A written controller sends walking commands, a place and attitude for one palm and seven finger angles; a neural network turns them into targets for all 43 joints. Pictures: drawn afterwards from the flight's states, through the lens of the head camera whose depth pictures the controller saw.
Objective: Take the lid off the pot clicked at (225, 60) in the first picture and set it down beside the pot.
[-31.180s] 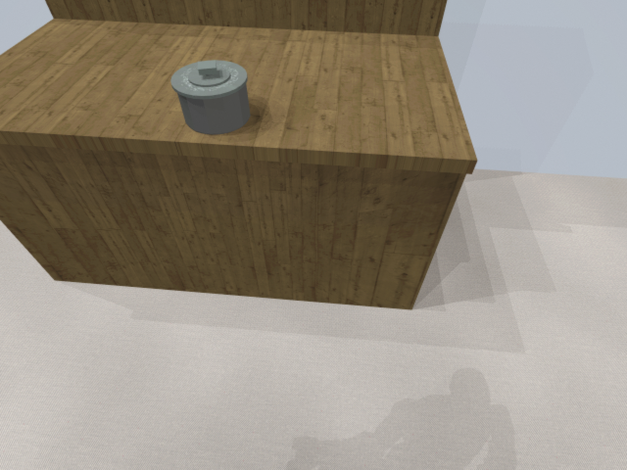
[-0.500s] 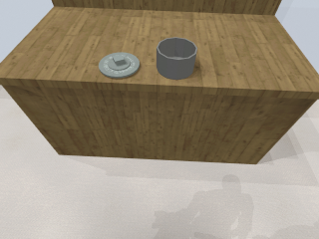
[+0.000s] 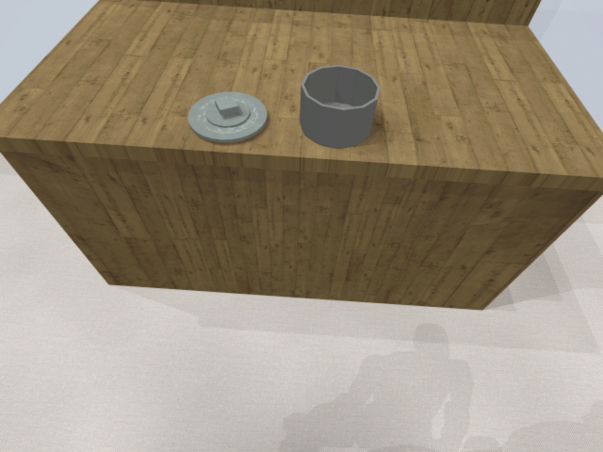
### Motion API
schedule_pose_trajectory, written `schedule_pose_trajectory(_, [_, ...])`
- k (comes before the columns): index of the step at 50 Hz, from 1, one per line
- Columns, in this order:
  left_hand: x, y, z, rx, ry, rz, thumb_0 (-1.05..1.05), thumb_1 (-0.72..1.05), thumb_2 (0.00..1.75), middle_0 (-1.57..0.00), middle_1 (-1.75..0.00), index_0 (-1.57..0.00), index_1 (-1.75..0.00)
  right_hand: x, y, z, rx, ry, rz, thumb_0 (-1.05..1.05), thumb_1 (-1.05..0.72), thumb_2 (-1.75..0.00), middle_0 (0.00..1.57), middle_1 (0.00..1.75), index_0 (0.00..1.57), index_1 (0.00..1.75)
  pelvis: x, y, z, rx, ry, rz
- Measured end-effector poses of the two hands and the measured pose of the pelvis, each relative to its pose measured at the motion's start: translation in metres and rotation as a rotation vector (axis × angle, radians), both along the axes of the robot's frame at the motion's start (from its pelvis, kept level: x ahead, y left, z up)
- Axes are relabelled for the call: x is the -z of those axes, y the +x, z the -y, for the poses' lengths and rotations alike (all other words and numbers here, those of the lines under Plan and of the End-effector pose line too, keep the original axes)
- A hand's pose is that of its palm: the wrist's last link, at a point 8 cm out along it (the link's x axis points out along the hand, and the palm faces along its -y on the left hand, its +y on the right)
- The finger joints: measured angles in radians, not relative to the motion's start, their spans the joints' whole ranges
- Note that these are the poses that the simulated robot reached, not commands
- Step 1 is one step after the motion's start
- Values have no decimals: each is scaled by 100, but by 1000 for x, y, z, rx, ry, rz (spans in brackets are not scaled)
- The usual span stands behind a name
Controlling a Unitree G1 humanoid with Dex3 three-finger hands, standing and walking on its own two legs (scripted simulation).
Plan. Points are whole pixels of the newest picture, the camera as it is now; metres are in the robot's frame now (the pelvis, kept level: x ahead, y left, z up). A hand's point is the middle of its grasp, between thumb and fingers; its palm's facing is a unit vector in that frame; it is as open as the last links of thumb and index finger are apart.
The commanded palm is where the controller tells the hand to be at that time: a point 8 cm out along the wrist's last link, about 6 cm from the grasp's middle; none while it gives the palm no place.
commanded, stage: let the arm hang, fingers relaxed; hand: left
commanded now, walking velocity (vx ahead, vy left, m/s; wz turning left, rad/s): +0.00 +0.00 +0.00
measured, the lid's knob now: (226, 105) +0.77 +0.20 -0.01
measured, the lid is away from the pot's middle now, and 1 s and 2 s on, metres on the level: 0.24 0.24 0.24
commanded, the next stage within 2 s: look to check the result in 0.80 s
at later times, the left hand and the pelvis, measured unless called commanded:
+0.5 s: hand out of the picture +0.01 +0.19 -0.18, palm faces +0.02 -0.98 -0.19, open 7.3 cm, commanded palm none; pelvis -0.01 +0.01 +0.00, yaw +0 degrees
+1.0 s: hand out of the picture -0.01 +0.19 -0.18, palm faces +0.02 -0.98 -0.19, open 7.3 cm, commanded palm none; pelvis -0.02 +0.02 +0.00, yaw +0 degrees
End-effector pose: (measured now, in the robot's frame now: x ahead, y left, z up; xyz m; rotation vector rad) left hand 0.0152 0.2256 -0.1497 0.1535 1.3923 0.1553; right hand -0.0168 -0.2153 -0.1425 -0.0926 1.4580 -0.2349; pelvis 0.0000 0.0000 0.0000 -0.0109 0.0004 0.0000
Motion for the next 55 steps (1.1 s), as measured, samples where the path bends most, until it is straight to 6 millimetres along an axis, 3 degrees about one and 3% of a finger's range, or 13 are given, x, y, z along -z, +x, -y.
schedule_pose_trajectory(21, [0,-5,-11,6,-6,17,1,93,90,-20,-30,-20,-30,-3,-7,-11,-2,-7,15,1,-92,-90,20,30,20,30,-2,-8,-11,1,1,9])
schedule_pose_trajectory(55, [-1,-37,-10,-9,-15,-25,1,93,90,-20,-30,-20,-30,-3,-24,-20,-14,7,8,1,-91,-90,20,30,20,30,-3,-23,-16,-6,3,15])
